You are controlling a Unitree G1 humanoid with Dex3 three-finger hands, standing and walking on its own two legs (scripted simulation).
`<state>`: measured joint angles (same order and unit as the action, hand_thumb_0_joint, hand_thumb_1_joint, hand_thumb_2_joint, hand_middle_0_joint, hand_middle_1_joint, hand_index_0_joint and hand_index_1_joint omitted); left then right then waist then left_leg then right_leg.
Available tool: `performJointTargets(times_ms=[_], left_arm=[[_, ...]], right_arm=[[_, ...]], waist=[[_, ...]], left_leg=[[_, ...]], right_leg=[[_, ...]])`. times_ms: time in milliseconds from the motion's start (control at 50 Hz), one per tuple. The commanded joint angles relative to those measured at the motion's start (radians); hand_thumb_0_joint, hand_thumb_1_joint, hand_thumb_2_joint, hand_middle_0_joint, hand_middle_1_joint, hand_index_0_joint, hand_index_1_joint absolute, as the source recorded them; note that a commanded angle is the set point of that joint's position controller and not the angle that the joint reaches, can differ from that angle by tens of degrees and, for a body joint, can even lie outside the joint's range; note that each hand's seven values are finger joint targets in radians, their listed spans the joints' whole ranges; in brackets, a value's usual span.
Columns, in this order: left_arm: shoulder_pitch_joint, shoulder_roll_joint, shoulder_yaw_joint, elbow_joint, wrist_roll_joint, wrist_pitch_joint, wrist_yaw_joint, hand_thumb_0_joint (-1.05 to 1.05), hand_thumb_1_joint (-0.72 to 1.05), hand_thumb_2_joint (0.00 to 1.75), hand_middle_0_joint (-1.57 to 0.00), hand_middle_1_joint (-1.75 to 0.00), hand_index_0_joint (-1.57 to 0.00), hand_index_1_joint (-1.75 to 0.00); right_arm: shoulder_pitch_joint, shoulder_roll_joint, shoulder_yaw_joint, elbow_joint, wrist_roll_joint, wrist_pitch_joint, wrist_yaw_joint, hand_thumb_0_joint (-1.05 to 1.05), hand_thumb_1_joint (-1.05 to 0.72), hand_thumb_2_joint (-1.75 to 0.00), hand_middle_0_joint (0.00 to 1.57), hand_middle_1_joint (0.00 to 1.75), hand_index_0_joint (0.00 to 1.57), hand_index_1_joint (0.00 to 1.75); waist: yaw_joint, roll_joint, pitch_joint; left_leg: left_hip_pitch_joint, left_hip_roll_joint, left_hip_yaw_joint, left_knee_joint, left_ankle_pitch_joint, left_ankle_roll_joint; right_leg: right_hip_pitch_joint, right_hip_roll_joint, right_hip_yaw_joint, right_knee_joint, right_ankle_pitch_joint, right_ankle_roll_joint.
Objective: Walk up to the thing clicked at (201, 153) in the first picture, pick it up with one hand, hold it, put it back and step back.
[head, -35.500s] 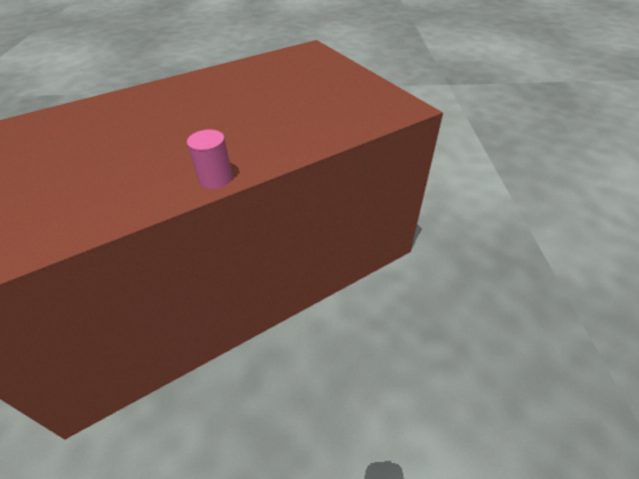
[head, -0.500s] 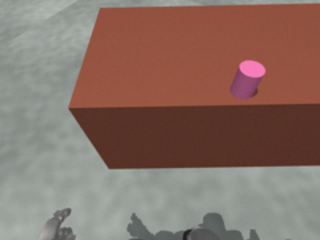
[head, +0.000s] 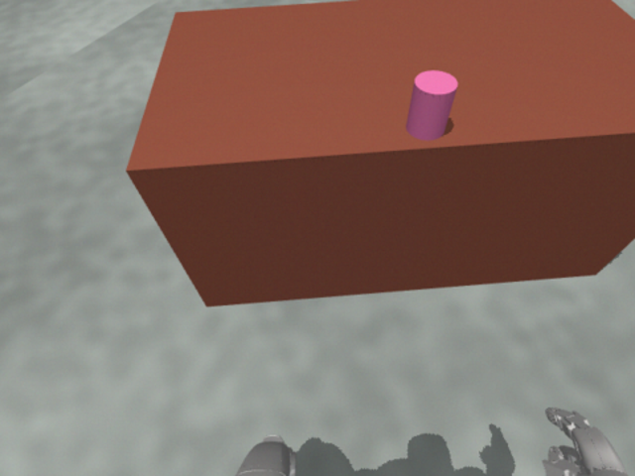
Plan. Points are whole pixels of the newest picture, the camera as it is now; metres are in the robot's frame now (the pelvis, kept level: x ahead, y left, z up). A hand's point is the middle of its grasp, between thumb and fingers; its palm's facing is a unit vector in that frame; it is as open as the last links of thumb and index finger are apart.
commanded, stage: step back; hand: right
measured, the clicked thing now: (430, 106) +0.82 -0.21 -0.04
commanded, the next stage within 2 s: stand in 1.80 s
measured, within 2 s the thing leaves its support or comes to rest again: neither
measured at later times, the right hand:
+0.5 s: hand out of the picture -0.06 -0.28 -0.12, palm faces -0.15 +0.89 -0.44, open 7.4 cm
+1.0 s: hand out of the picture -0.19 -0.31 -0.15, palm faces -0.17 +0.92 -0.36, open 7.4 cm
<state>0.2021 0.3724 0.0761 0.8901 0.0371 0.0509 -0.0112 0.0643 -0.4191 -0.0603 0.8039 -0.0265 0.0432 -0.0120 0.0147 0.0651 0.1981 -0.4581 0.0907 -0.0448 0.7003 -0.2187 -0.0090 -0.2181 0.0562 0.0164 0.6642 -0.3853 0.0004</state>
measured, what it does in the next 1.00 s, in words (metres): walks backwards: left foot, then right foot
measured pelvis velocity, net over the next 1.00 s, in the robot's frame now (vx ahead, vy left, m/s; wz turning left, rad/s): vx -0.26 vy -0.05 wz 0.12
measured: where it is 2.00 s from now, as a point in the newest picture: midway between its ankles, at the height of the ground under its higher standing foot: outside the picture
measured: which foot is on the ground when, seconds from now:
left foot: down 0.00-0.00, up 0.02-0.30, down 0.32-0.70, up 0.72-0.96, down 0.98-1.00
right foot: down 0.00-0.34, up 0.36-0.64, down 0.66-1.00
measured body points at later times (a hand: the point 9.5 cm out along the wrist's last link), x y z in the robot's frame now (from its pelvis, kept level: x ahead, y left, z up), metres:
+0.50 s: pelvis -0.16 -0.02 +0.02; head -0.11 +0.01 +0.46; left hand -0.05 +0.30 -0.11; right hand -0.05 -0.32 -0.09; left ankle -0.13 +0.10 -0.71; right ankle -0.16 -0.16 -0.63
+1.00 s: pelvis -0.26 -0.05 +0.01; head -0.24 -0.06 +0.46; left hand -0.24 +0.28 -0.10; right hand -0.18 -0.36 -0.12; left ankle -0.26 +0.08 -0.71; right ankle -0.26 -0.18 -0.71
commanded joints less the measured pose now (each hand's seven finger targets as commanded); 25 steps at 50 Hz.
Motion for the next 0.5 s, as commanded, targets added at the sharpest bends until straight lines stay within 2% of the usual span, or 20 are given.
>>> performJointTargets(times_ms=[0, 20, 40, 60, 80, 100, 160, 180, 200, 240, 280, 300, 320, 340, 360, 380, 400, 420, 440, 480], left_arm=[[-0.051, 0.403, 0.105, -0.146, 0.014, -0.022, 0.014, 0.0, 0.9, 0.9, -0.2, -0.3, -0.2, -0.3], [-0.099, 0.347, 0.087, -0.161, 0.014, -0.025, 0.018, 0.0, 0.9, 0.9, -0.2, -0.3, -0.2, -0.3], [-0.134, 0.289, 0.072, -0.172, 0.01, -0.027, 0.02, 0.0, 0.9, 0.9, -0.2, -0.3, -0.2, -0.3], [-0.177, 0.245, 0.067, -0.167, 0.007, -0.026, 0.025, 0.0, 0.9, 0.9, -0.2, -0.3, -0.2, -0.3], [-0.159, 0.226, 0.07, -0.166, 0.01, -0.025, 0.027, 0.0, 0.9, 0.9, -0.2, -0.3, -0.2, -0.3], [-0.121, 0.237, 0.076, -0.165, 0.011, -0.027, 0.026, 0.0, 0.9, 0.9, -0.2, -0.3, -0.2, -0.3], [-0.024, 0.221, 0.07, -0.164, 0.014, -0.021, 0.038, 0.0, 0.9, 0.9, -0.2, -0.3, -0.2, -0.3], [-0.032, 0.229, 0.073, -0.166, 0.013, -0.019, 0.044, 0.0, 0.9, 0.9, -0.2, -0.3, -0.2, -0.3], [-0.02, 0.22, 0.073, -0.173, 0.01, -0.015, 0.046, 0.0, 0.9, 0.9, -0.2, -0.3, -0.2, -0.3], [-0.034, 0.233, 0.068, -0.181, 0.002, -0.007, 0.046, 0.0, 0.9, 0.9, -0.2, -0.3, -0.2, -0.3], [-0.071, 0.233, 0.06, -0.193, -0.012, 0.01, 0.039, 0.0, 0.9, 0.9, -0.2, -0.3, -0.2, -0.3], [-0.073, 0.201, 0.044, -0.207, -0.013, 0.012, 0.035, 0.0, 0.9, 0.9, -0.2, -0.3, -0.2, -0.3], [-0.072, 0.17, 0.035, -0.215, -0.021, 0.014, 0.03, 0.0, 0.9, 0.9, -0.2, -0.3, -0.2, -0.3], [-0.139, 0.198, 0.047, -0.225, -0.027, 0.016, 0.039, 0.0, 0.9, 0.9, -0.2, -0.3, -0.2, -0.3], [-0.159, 0.23, 0.06, -0.213, -0.019, 0.02, 0.044, 0.0, 0.9, 0.9, -0.2, -0.3, -0.2, -0.3], [-0.137, 0.239, 0.061, -0.191, -0.018, 0.022, 0.04, 0.0, 0.9, 0.9, -0.2, -0.3, -0.2, -0.3], [-0.113, 0.217, 0.061, -0.17, -0.028, 0.023, 0.033, 0.0, 0.9, 0.9, -0.2, -0.3, -0.2, -0.3], [-0.066, 0.202, 0.055, -0.15, -0.033, 0.02, 0.032, 0.0, 0.9, 0.9, -0.2, -0.3, -0.2, -0.3], [-0.035, 0.206, 0.055, -0.142, -0.031, 0.017, 0.03, 0.0, 0.9, 0.9, -0.2, -0.3, -0.2, -0.3], [-0.051, 0.186, 0.051, -0.139, -0.024, 0.01, 0.029, 0.0, 0.9, 0.9, -0.2, -0.3, -0.2, -0.3]], right_arm=[[0.016, -0.202, -0.071, -0.079, 0.011, -0.004, -0.033, 0.0, -0.9, -0.9, 0.2, 0.3, 0.2, 0.3], [0.044, -0.219, -0.067, -0.052, 0.018, -0.005, -0.025, 0.0, -0.9, -0.9, 0.2, 0.3, 0.2, 0.3], [0.068, -0.208, -0.062, -0.028, 0.022, -0.007, -0.021, 0.0, -0.9, -0.9, 0.2, 0.3, 0.2, 0.3], [0.116, -0.178, -0.052, -0.006, 0.023, -0.007, -0.02, 0.0, -0.9, -0.9, 0.2, 0.3, 0.2, 0.3], [0.137, -0.152, -0.039, -0.002, 0.022, -0.014, -0.024, 0.0, -0.9, -0.9, 0.2, 0.3, 0.2, 0.3], [0.143, -0.151, -0.035, 0.0, 0.019, -0.02, -0.026, 0.0, -0.9, -0.9, 0.2, 0.3, 0.2, 0.3], [0.121, -0.134, -0.022, -0.022, 0.015, -0.035, -0.031, 0.0, -0.9, -0.9, 0.2, 0.3, 0.2, 0.3], [0.122, -0.129, -0.021, -0.024, 0.009, -0.037, -0.033, 0.0, -0.9, -0.9, 0.2, 0.3, 0.2, 0.3], [0.126, -0.127, -0.022, -0.022, 0.006, -0.042, -0.032, 0.0, -0.9, -0.9, 0.2, 0.3, 0.2, 0.3], [0.172, -0.132, -0.028, -0.006, 0.001, -0.046, -0.027, 0.0, -0.9, -0.9, 0.2, 0.3, 0.2, 0.3], [0.244, -0.131, -0.038, 0.032, 0.0, -0.048, -0.025, 0.0, -0.9, -0.9, 0.2, 0.3, 0.2, 0.3], [0.241, -0.169, -0.053, 0.032, -0.008, -0.047, -0.026, 0.0, -0.9, -0.9, 0.2, 0.3, 0.2, 0.3], [0.226, -0.26, -0.073, 0.027, -0.021, -0.042, -0.026, 0.0, -0.9, -0.9, 0.2, 0.3, 0.2, 0.3], [0.169, -0.353, -0.082, 0.0, -0.013, -0.035, -0.017, 0.0, -0.9, -0.9, 0.2, 0.3, 0.2, 0.3], [0.111, -0.365, -0.085, -0.022, -0.019, -0.041, -0.024, 0.0, -0.9, -0.9, 0.2, 0.3, 0.2, 0.3], [0.076, -0.306, -0.073, -0.022, -0.023, -0.043, -0.028, 0.0, -0.9, -0.9, 0.2, 0.3, 0.2, 0.3], [0.062, -0.254, -0.055, -0.027, -0.028, -0.043, -0.029, 0.0, -0.9, -0.9, 0.2, 0.3, 0.2, 0.3], [0.031, -0.216, -0.045, -0.034, -0.026, -0.043, -0.031, 0.0, -0.9, -0.9, 0.2, 0.3, 0.2, 0.3], [0.034, -0.202, -0.041, -0.035, -0.018, -0.042, -0.031, 0.0, -0.9, -0.9, 0.2, 0.3, 0.2, 0.3], [0.076, -0.195, -0.043, -0.02, -0.018, -0.034, -0.021, 0.0, -0.9, -0.9, 0.2, 0.3, 0.2, 0.3]], waist=[[0.041, -0.359, -0.094], [0.008, -0.302, -0.075], [-0.01, -0.21, -0.079], [-0.047, -0.19, -0.084], [-0.043, -0.221, -0.122], [-0.016, -0.23, -0.145], [0.04, -0.261, -0.207], [0.038, -0.288, -0.225], [0.046, -0.278, -0.249], [0.034, -0.285, -0.285], [-0.006, -0.22, -0.311], [-0.001, -0.141, -0.317], [0.007, 0.076, -0.306], [-0.032, 0.178, -0.261], [-0.039, 0.186, -0.199], [-0.013, 0.103, -0.172], [0.006, 0.057, -0.18], [0.036, 0.048, -0.182], [0.042, 0.042, -0.192], [0.009, 0.069, -0.186]], left_leg=[[0.01, -0.138, -0.113, 0.446, -0.391, -0.005], [0.04, -0.149, -0.132, 0.48, -0.323, 0.004], [0.027, -0.196, -0.136, 0.503, -0.268, 0.008], [-0.004, -0.219, -0.126, 0.503, -0.225, 0.005], [-0.028, -0.221, -0.106, 0.488, -0.211, 0.002], [-0.018, -0.223, -0.091, 0.501, -0.225, -0.009], [-0.106, -0.179, -0.047, 0.281, -0.303, -0.024], [-0.087, -0.142, -0.041, 0.222, -0.321, -0.023], [-0.066, -0.131, -0.02, 0.143, -0.335, -0.02], [0.037, -0.113, 0.018, -0.043, -0.259, -0.002], [0.183, -0.132, 0.07, -0.336, 0.012, 0.012], [0.268, -0.063, -0.04, -0.326, 0.142, 0.037], [0.335, 0.14, -0.316, -0.318, 0.291, 0.124], [0.189, 0.292, -0.461, -0.366, 0.293, 0.282], [0.031, 0.362, -0.554, -0.405, 0.249, 0.345], [0.033, 0.304, -0.425, -0.367, 0.261, 0.32], [0.097, 0.209, -0.283, -0.324, 0.354, 0.268], [0.148, 0.161, -0.202, -0.291, 0.408, 0.235], [0.18, 0.146, -0.171, -0.269, 0.42, 0.221], [0.248, 0.128, -0.166, -0.25, 0.392, 0.224]], right_leg=[[-0.362, -0.493, 0.61, -0.463, -0.129, -0.3], [-0.377, -0.439, 0.497, -0.441, -0.087, -0.265], [-0.311, -0.341, 0.33, -0.369, 0.056, -0.216], [-0.246, -0.259, 0.194, -0.308, 0.152, -0.159], [-0.166, -0.225, 0.153, -0.278, 0.225, -0.139], [-0.135, -0.229, 0.159, -0.257, 0.267, -0.155], [0.151, -0.266, 0.167, -0.183, 0.462, -0.191], [0.18, -0.308, 0.186, -0.173, 0.52, -0.209], [0.22, -0.322, 0.189, -0.143, 0.585, -0.213], [0.205, -0.32, 0.18, -0.078, 0.63, -0.191], [0.152, -0.271, 0.126, 0.026, 0.555, -0.145], [0.027, -0.232, 0.107, 0.062, 0.423, -0.096], [-0.189, -0.106, 0.021, 0.208, 0.146, -0.04], [-0.222, -0.007, 0.018, 0.376, -0.24, -0.014], [-0.167, -0.03, 0.134, 0.543, -0.282, -0.009], [-0.171, -0.018, 0.155, 0.58, -0.232, -0.011], [-0.202, 0.023, 0.176, 0.614, -0.177, -0.017], [-0.24, 0.032, 0.174, 0.629, -0.147, -0.022], [-0.255, 0.04, 0.153, 0.62, -0.124, -0.015], [-0.254, 0.024, 0.12, 0.49, -0.14, 0.01]])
